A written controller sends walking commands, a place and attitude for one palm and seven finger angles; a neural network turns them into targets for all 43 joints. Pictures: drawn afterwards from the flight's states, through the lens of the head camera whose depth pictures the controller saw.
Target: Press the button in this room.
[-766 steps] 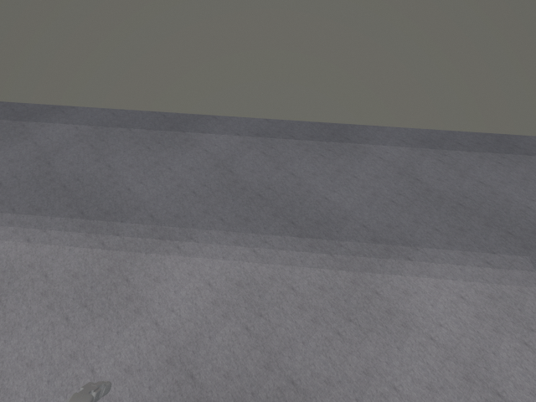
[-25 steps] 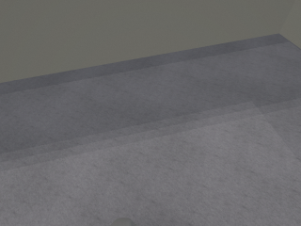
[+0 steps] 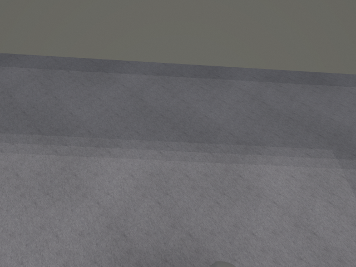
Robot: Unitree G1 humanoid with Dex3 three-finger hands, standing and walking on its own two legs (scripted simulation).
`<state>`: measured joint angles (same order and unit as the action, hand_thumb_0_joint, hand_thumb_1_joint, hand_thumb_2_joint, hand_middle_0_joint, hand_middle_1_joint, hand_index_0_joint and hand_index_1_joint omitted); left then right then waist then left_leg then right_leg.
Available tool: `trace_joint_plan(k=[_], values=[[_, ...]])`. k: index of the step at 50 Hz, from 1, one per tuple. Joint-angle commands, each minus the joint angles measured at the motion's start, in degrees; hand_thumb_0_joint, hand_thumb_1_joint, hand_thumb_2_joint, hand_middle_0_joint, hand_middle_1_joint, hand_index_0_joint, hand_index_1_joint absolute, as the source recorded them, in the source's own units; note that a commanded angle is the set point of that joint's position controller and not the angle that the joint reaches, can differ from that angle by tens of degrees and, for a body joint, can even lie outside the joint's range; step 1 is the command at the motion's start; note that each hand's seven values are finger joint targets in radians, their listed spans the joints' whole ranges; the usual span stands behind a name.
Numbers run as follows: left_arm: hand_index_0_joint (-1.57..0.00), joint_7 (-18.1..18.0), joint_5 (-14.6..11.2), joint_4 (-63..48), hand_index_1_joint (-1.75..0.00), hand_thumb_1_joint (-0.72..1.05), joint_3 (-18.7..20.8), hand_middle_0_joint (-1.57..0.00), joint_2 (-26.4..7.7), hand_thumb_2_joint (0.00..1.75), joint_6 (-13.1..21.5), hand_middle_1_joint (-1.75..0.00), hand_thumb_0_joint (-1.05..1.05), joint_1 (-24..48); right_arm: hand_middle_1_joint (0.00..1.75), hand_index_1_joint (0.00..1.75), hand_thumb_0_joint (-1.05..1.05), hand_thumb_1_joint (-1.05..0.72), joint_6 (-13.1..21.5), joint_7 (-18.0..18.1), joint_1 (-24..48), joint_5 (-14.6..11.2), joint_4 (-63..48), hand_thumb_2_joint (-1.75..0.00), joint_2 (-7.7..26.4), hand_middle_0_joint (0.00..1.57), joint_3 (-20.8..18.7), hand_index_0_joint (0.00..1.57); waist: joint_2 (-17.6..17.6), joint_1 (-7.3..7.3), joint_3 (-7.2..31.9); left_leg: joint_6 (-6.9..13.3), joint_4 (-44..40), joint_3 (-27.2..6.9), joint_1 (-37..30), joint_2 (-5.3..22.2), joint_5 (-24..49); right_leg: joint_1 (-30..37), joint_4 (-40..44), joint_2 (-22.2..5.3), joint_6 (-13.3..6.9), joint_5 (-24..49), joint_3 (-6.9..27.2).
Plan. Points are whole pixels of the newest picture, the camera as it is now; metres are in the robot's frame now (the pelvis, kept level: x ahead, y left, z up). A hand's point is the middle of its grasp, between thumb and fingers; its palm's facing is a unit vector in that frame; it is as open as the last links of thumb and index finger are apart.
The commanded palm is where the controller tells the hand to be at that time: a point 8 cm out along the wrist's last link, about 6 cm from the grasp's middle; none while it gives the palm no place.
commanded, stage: turn or walk to find it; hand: left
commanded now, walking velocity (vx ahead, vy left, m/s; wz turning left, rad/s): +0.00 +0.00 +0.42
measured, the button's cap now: out of the picture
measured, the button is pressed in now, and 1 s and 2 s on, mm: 0 0 0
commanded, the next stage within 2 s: stand and wait in 0.42 s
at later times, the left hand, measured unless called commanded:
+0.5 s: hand out of the picture +0.00 +0.15 -0.16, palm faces +0.24 -0.93 -0.26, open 7.4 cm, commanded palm none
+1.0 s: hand out of the picture -0.01 +0.17 -0.18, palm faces +0.09 -0.96 -0.26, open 7.4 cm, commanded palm none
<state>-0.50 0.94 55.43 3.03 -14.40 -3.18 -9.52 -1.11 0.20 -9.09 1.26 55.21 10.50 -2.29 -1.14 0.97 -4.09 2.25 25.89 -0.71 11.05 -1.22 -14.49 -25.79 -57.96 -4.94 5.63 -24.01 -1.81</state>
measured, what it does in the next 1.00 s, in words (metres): steps on the spot: right foot, then left foot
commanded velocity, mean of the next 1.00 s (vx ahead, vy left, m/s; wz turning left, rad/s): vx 0.00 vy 0.00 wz -0.12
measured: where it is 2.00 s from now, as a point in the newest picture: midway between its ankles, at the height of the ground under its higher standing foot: outside the picture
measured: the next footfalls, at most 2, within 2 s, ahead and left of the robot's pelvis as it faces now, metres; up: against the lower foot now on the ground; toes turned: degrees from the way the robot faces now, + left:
right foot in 0.18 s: +0.04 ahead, -0.14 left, +0.00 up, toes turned +1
left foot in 0.62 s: -0.03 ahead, +0.11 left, +0.00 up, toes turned +15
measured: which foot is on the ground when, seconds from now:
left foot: down 0.00-0.20, up 0.22-0.60, down 0.62-1.00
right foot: up 0.00-0.16, down 0.18-0.66, up 0.68-1.00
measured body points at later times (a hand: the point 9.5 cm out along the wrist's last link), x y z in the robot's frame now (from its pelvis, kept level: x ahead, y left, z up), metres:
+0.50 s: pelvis -0.01 -0.05 +0.00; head +0.02 -0.07 +0.45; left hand -0.01 +0.20 -0.14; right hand +0.06 -0.30 -0.17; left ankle -0.09 +0.10 -0.66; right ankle +0.00 -0.14 -0.74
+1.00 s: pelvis -0.04 -0.04 -0.02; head -0.01 -0.06 +0.43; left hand -0.01 +0.22 -0.16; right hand +0.06 -0.27 -0.17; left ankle -0.07 +0.10 -0.74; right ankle -0.02 -0.14 -0.73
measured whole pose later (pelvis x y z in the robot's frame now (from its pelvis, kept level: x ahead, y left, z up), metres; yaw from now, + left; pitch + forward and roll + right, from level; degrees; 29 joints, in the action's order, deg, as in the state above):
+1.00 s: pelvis -0.04 -0.04 -0.02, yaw +1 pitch -2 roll +1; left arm 1.0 1.5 57.5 4.0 -11.9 -3.0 -12.8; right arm -1.3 1.0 -7.0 1.6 57.4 10.6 -3.9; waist 1.5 2.2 -5.6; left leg -2.6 33.8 12.8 10.0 7.3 -20.4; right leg -18.3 -41.6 -3.0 2.6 -21.7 -5.5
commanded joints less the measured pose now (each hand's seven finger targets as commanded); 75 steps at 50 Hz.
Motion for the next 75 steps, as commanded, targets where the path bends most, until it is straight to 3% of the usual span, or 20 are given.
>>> trace_joint_plan(k=[1,7,8,9,10,13,19,26,29,31,33,35,42,49,50,51,52,55,59,75], values=[[-0.2,-0.56,-0.41,-5.59,-0.3,0.9,0.59,-0.2,-3.12,0.9,1.17,-0.3,0.0,2.67,0.3,0.3,0.0,-0.9,0.49,0.79,-3.78,0.09,-2.57,-0.9,12.38,0.2,-3.42,0.2,9.25,-2.8,4.13,7.74,-5.13,-14.68,-4.56,14.93,28.26,-1.19,6.37,0.37,-0.26,-1.41,0.32],[-0.2,-0.79,-0.72,-4.84,-0.3,0.9,0.75,-0.2,-3.39,0.9,2.63,-0.3,0.0,-2.67,0.3,0.3,0.0,-0.9,0.08,0.55,-2.07,-0.14,-3.3,-0.9,11.81,0.2,-3.8,0.2,8.57,0.03,7.35,4.51,1.24,-16.49,2.06,10.66,25.34,14.92,30.45,2.8,-1.6,10.61,-1.53],[-0.2,-0.95,-0.46,-4.35,-0.3,0.9,1.1,-0.2,-5.18,0.9,3.29,-0.3,0.0,-5.13,0.3,0.3,0.0,-0.9,0.22,0.34,-2.54,-0.57,-3.38,-0.9,10.41,0.2,-3.69,0.2,4.38,0.97,9.17,1.66,5.22,-14.31,6.46,7.69,17.06,22.28,36.98,-0.56,-2.1,16.5,1.07],[-0.2,-1.53,0.41,-4.17,-0.3,0.9,2.08,-0.2,-10.17,0.9,3.97,-0.3,0.0,-6.52,0.3,0.3,0.0,-0.9,0.29,-0.08,-3.84,-1.07,-4.11,-0.9,6.42,0.2,-3.08,0.2,-10.11,1.31,10.47,-2.32,15.58,-6.76,17.63,0.83,-1.54,31.0,39.19,-13.51,-6.08,22.05,13.2],[-0.2,-1.56,0.38,-4.57,-0.3,0.9,2.26,-0.2,-12.42,0.9,3.8,-0.3,0.0,-7.53,0.3,0.3,0.0,-0.9,-0.15,0.13,-1.72,-0.79,-5.44,-0.9,6.77,0.2,-3.2,0.2,-14.67,2.34,7.72,-3.77,27.1,-3.15,20.64,-2.57,-20.5,24.65,40.54,-22.98,-12.5,28.66,20.96],[-0.2,-1.57,-0.18,-6.98,-0.3,0.9,1.69,-0.2,-7.72,0.9,3.47,-0.3,0.0,0.93,0.3,0.3,0.0,-0.9,-2.15,-0.53,-4.4,0.05,-2.16,-0.9,8.13,0.2,-4.14,0.2,-8.75,-1.48,1.45,-3.78,43.36,-5.44,19.76,0.95,-11.82,11.66,44.41,-16.27,-12.27,8.89,12.56],[-0.2,-1.5,-0.1,-5.94,-0.3,0.9,1.01,-0.2,-4.94,0.9,4.17,-0.3,0.0,-2.07,0.3,0.3,0.0,-0.9,-2.26,-1.1,-5.45,-0.05,-0.62,-0.9,7.01,0.2,-3.54,0.2,-8.45,-1.07,2.12,-6.23,42.98,-2.25,20.92,2.82,-4.96,17.45,41.41,-12.65,-10.8,19.57,2.07],[-0.2,-1.46,1.01,-0.97,-0.3,0.9,0.94,-0.2,-6.27,0.9,4.2,-0.3,0.0,-9.47,0.3,0.3,0.0,-0.9,-0.61,-0.12,-0.42,-0.66,-0.55,-0.9,3.46,0.2,-1.15,0.2,-9.12,2.41,5.11,-5.73,17.81,2.87,12.04,3.2,-11.57,22.16,36.43,-13.07,-13.95,38.18,2.47],[-0.2,-1.28,0.4,1.05,-0.3,0.9,0.35,-0.2,-5.64,0.9,4.15,-0.3,0.0,-6.8,0.3,0.3,0.0,-0.9,0.62,0.54,-5.7,-0.81,2.46,-0.9,3.29,0.2,-0.64,0.2,-8.82,-0.41,6.84,-5.03,1.12,4.85,-0.49,2.51,-0.05,18.04,33.69,-8.92,-11.65,34.65,1.61],[-0.2,-1.21,-0.55,0.98,-0.3,0.9,-0.24,-0.2,-2.68,0.9,3.43,-0.3,0.0,-7.22,0.3,0.3,0.0,-0.9,2.17,1.0,-8.12,-0.71,3.66,-0.9,7.72,0.2,-1.23,0.2,1.95,-1.43,8.73,-3.11,-6.1,-0.49,-12.67,9.58,15.4,9.03,27.55,-3.67,-7.06,23.66,0.11],[-0.2,-0.94,-0.54,1.09,-0.3,0.9,-0.54,-0.2,-0.48,0.9,2.52,-0.3,0.0,-6.96,0.3,0.3,0.0,-0.9,1.67,1.65,-6.28,-0.32,3.0,-0.9,11.73,0.2,-1.85,0.2,13.03,-1.49,4.97,4.47,-6.86,-8.17,-8.24,21.34,23.63,4.45,19.17,0.65,-4.31,-2.47,-2.44],[-0.2,-0.54,-0.36,1.62,-0.3,0.9,0.18,-0.2,-1.34,0.9,0.86,-0.3,0.0,-4.12,0.3,0.3,0.0,-0.9,1.62,2.83,-3.87,-0.01,3.0,-0.9,9.98,0.2,-1.37,0.2,15.8,-2.03,0.4,6.59,-8.98,-6.44,-3.07,21.93,28.72,2.06,6.14,0.49,-3.35,-7.2,0.98],[-0.2,0.66,0.12,0.51,-0.3,0.9,1.55,-0.2,-0.33,0.9,0.3,-0.3,0.0,-4.45,0.3,0.3,0.0,-0.9,1.1,2.27,-1.52,0.1,0.54,-0.9,10.23,0.2,-3.19,0.2,9.67,-1.38,1.92,6.5,-4.66,1.99,-7.96,20.68,28.76,-2.8,1.15,0.9,-2.43,-3.96,-0.98],[-0.2,1.25,0.47,-0.53,-0.3,0.9,2.15,-0.2,-1.82,0.9,1.57,-0.3,0.0,-8.05,0.3,0.3,0.0,-0.9,0.51,1.43,1.22,-0.09,-0.72,-0.9,11.38,0.2,-4.42,0.2,8.74,1.09,4.66,1.55,6.88,7.42,-2.12,18.88,19.89,12.24,26.2,2.58,-3.72,11.17,-5.3],[-0.2,1.02,0.76,0.16,-0.3,0.9,2.71,-0.2,-4.95,0.9,2.14,-0.3,0.0,-11.67,0.3,0.3,0.0,-0.9,0.48,1.31,1.14,-0.34,-1.45,-0.9,9.93,0.2,-4.31,0.2,1.48,3.14,6.13,-1.8,16.48,10.52,2.75,15.51,10.56,18.76,33.11,-1.21,-4.75,22.2,-0.17],[-0.2,0.22,1.31,0.2,-0.3,0.9,3.82,-0.2,-11.41,0.9,2.83,-0.3,0.0,-12.71,0.3,0.3,0.0,-0.9,0.34,1.03,1.56,-0.57,-3.89,-0.9,4.84,0.2,-3.06,0.2,-18.75,3.87,5.1,-5.32,30.62,12.18,19.01,7.09,-18.56,25.11,37.14,-15.09,-10.74,38.69,20.66],[-0.2,-0.3,0.12,0.1,-0.3,0.9,3.62,-0.2,-11.72,0.9,2.55,-0.3,0.0,-14.53,0.3,0.3,0.0,-0.9,-0.61,1.35,5.57,-0.91,-5.67,-0.9,5.79,0.2,-2.48,0.2,-15.59,5.76,5.72,-4.82,37.62,3.72,18.73,5.51,-23.49,20.2,38.98,-18.69,-16.44,42.25,23.96],[-0.2,-0.8,0.1,-3.19,-0.3,0.9,3.6,-0.2,-8.9,0.9,2.01,-0.3,0.0,-4.65,0.3,0.3,0.0,-0.9,-1.24,1.02,4.53,-0.4,-4.2,-0.9,7.64,0.2,-3.06,0.2,-9.72,2.17,0.81,-4.42,44.16,-1.12,21.56,7.25,-12.02,13.45,42.18,-12.95,-15.53,16.35,21.0],[-0.2,-0.47,-0.03,-4.74,-0.3,0.9,2.77,-0.2,-7.44,0.9,2.74,-0.3,0.0,-1.99,0.3,0.3,0.0,-0.9,-1.13,0.48,0.36,-0.01,-2.52,-0.9,7.81,0.2,-2.87,0.2,-4.54,0.43,5.2,-5.71,39.59,-0.4,18.4,6.41,-4.92,15.47,41.05,-8.4,-12.99,16.85,15.5],[-0.2,0.0,0.61,-4.41,-0.3,0.9,3.45,-0.2,-10.16,0.9,1.89,-0.3,0.0,-3.47,0.3,0.3,0.0,-0.9,-0.01,1.47,0.26,-0.97,-4.99,-0.9,7.77,0.2,-1.74,0.2,-6.59,1.53,7.48,-5.01,16.97,-0.11,10.94,2.93,-11.53,16.05,40.28,-6.72,-16.04,18.57,26.02]])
